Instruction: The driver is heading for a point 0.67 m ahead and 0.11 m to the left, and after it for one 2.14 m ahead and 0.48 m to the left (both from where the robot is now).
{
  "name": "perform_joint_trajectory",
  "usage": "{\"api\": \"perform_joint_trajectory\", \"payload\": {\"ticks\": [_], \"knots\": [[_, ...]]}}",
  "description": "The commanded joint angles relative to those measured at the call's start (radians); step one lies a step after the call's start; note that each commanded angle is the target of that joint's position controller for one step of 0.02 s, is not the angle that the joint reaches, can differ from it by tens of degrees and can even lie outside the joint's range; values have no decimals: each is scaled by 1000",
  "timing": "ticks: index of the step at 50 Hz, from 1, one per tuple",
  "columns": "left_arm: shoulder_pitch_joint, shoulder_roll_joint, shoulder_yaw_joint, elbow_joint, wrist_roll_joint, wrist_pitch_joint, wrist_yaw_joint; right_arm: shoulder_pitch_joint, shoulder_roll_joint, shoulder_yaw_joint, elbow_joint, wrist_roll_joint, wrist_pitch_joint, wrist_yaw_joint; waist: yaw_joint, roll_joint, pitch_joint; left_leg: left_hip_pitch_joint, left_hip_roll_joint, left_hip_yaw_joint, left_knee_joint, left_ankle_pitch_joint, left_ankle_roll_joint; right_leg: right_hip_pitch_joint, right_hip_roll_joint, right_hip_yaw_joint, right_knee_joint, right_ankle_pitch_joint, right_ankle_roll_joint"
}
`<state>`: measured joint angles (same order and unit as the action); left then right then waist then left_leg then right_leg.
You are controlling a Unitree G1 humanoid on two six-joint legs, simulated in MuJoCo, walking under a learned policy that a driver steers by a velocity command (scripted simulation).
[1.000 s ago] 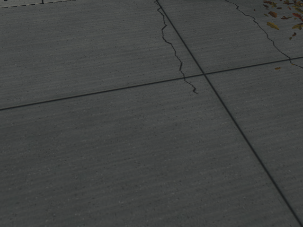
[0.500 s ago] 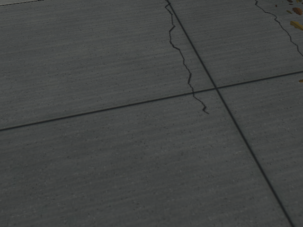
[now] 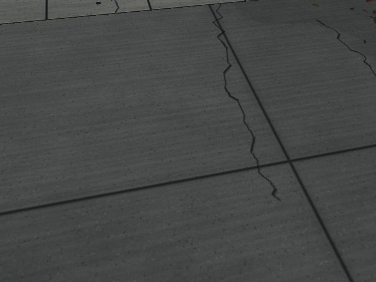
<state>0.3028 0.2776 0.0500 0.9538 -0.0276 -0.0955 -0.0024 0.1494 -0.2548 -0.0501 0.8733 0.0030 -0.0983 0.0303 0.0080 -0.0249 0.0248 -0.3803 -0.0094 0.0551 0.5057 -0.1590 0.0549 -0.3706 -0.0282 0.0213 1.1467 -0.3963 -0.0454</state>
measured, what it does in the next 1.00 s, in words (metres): walks ahead: right foot, then left foot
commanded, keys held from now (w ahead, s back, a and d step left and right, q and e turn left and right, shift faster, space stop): w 0.52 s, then w+q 0.36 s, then q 0.12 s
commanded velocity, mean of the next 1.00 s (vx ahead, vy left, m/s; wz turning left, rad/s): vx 0.49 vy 0.00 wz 0.17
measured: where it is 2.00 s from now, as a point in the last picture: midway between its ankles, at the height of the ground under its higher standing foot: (188, 215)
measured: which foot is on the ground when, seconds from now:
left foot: down 0.00-0.46, up 0.48-0.98, down 1.00-1.00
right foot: up 0.00-0.42, down 0.44-1.00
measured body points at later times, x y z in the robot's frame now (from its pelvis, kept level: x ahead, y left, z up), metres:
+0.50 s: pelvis +0.28 -0.05 -0.01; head +0.32 -0.06 +0.44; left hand +0.48 +0.20 -0.11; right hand +0.25 -0.32 -0.16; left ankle +0.10 +0.09 -0.68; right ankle +0.39 -0.14 -0.73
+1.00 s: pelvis +0.56 -0.01 -0.02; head +0.59 +0.00 +0.43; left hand +0.52 +0.26 -0.16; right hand +0.79 -0.22 -0.12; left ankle +0.67 +0.10 -0.74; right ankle +0.39 -0.15 -0.72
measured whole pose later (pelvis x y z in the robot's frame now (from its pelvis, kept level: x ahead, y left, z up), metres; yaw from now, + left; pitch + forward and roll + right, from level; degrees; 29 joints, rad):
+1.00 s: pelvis +0.56 -0.01 -0.02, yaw +12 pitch +2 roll -2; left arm 0.30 0.26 0.07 0.96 -0.01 -0.04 0.04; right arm 0.07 -0.25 -0.07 0.78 0.01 -0.06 0.05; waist 0.04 0.02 0.04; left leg -0.52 0.01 0.06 0.56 -0.04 0.10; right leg 0.04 -0.04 -0.25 0.51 -0.44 0.03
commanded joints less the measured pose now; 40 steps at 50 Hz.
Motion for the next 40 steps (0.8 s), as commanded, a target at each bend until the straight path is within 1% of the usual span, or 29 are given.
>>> {"api": "perform_joint_trajectory", "payload": {"ticks": [1,2,3,5,7,9,11,14,16,18,19,20,21,22,23,24,25,26,27,28,29,30,31,32,34,36,38,40], "knots": [[-22,91,28,-74,9,-6,8,50,-95,-19,-24,-14,-11,3,-12,116,-65,258,256,-336,-315,23,159,-268,-119,51,12,119,-11],[-7,69,25,-69,11,5,9,57,-97,-20,-17,-12,-14,4,0,116,-60,228,245,-304,-340,57,165,-243,-123,46,-13,137,-5],[-8,57,24,-71,12,14,10,71,-108,-23,-8,-9,-17,2,6,108,-48,212,241,-273,-358,100,173,-247,-127,40,-40,158,3],[-64,57,26,-92,19,21,14,106,-134,-31,11,-8,-20,-9,1,83,-21,224,240,-231,-381,173,182,-307,-131,37,-128,238,23],[-130,52,27,-114,24,19,12,139,-140,-32,25,-5,-13,-21,-14,74,-7,254,231,-192,-388,217,172,-351,-128,32,-237,337,38],[-190,37,22,-131,22,14,6,161,-139,-30,35,-1,-7,-29,-30,82,5,260,205,-142,-394,219,151,-337,-112,15,-360,438,42],[-264,24,15,-150,18,10,-2,195,-145,-30,48,4,-4,-33,-56,83,24,270,193,-113,-401,196,139,-309,-90,-9,-468,505,40],[-352,21,8,-179,11,4,-16,254,-152,-33,76,9,6,-36,-87,81,52,347,218,-110,-383,181,138,-315,-68,-23,-563,505,34],[-396,25,5,-201,7,-2,-30,281,-155,-36,93,11,18,-38,-94,83,67,420,250,-116,-349,208,136,-337,-60,-21,-603,459,18],[-400,40,8,-214,6,-9,-41,278,-164,-42,100,15,27,-43,-76,94,63,476,279,-123,-302,280,124,-318,-49,-22,-633,388,-7],[-373,55,13,-210,6,-11,-44,266,-171,-45,99,16,31,-44,-55,105,44,490,284,-121,-269,359,114,-266,-35,-32,-644,353,-20],[-316,78,24,-197,7,-12,-44,244,-181,-48,93,16,35,-45,-18,122,5,492,276,-110,-203,518,102,-166,-5,-56,-649,323,-37],[-187,111,44,-159,10,-12,-40,222,-175,-46,88,15,41,-46,53,119,-71,466,238,-76,-57,663,81,14,30,-86,-669,337,-63],[-5,166,68,-107,17,-11,-31,220,-148,-33,74,7,42,-46,123,89,-197,321,186,-39,171,587,49,305,-24,-27,-630,371,-105],[136,263,93,-80,36,-5,-24,327,-46,-2,56,0,26,-37,106,-116,-362,-93,41,7,578,204,-23,732,-287,393,-645,249,-255],[152,211,74,-72,21,0,-25,323,-37,5,71,6,0,-31,109,-217,-441,-266,-45,-123,772,-402,-31,808,-376,709,-815,149,-303],[80,158,54,-80,14,-1,-24,234,-132,-22,44,35,-18,-25,107,-160,-303,-368,22,-175,852,-379,-9,702,-342,600,-839,88,-250],[-6,125,44,-101,16,-1,-22,157,-144,-23,21,46,-27,-26,83,-101,-188,-380,76,-140,827,-291,4,545,-307,457,-860,134,-216],[-75,94,35,-109,26,-4,-24,126,-132,-26,20,38,-23,-32,49,-34,-107,-340,118,-125,759,-212,3,389,-273,345,-901,203,-197],[-115,60,25,-112,35,-12,-26,140,-123,-34,28,29,-7,-38,11,-46,-74,-272,152,-135,698,-162,4,288,-239,262,-936,249,-174],[-131,50,24,-106,40,-16,-29,170,-97,-33,39,28,12,-40,-12,-64,-60,-216,163,-141,672,-135,1,223,-221,211,-969,263,-166],[-127,52,26,-97,40,-22,-29,187,-72,-31,47,30,26,-41,-22,-64,-49,-195,165,-143,653,-120,-3,185,-215,168,-995,286,-169],[-116,65,30,-85,42,-26,-25,184,-63,-31,44,31,37,-43,-28,-59,-32,-207,164,-148,635,-92,-9,166,-213,127,-1016,318,-172],[-102,79,34,-75,45,-30,-19,163,-65,-34,34,29,43,-45,-29,-51,-16,-239,163,-159,606,-49,-15,165,-213,94,-1030,345,-173],[-77,93,39,-59,48,-30,-6,108,-71,-40,14,23,45,-44,-18,-31,5,-313,152,-185,516,55,-25,200,-212,37,-1040,400,-164],[-72,97,38,-55,47,-28,4,69,-66,-41,0,19,38,-36,-11,-28,9,-323,136,-178,404,174,-28,225,-195,-33,-1044,439,-142],[-68,103,37,-54,43,-26,12,6,-53,-35,-21,16,34,-24,8,-26,23,-295,125,-130,289,262,-28,230,-180,-97,-1054,448,-122],[-31,113,39,-40,37,-21,19,-67,-35,-24,-50,13,33,-12,39,-13,48,-297,120,-92,212,293,-24,271,-193,-129,-1059,453,-115]]}}
Keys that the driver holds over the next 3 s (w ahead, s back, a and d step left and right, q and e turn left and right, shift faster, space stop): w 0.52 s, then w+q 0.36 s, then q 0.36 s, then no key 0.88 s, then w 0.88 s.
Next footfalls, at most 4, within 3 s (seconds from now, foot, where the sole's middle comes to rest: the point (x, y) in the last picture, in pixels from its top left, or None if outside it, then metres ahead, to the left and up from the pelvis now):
0.44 right None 0.43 -0.15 -0.77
1.00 left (162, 217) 0.71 0.11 -0.77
1.46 right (212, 191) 0.83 -0.09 -0.77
1.72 left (153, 224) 0.68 0.14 -0.77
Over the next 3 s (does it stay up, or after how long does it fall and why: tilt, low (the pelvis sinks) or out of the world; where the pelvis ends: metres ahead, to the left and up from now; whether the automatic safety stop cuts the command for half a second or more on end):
stays up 1.02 0.18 0.00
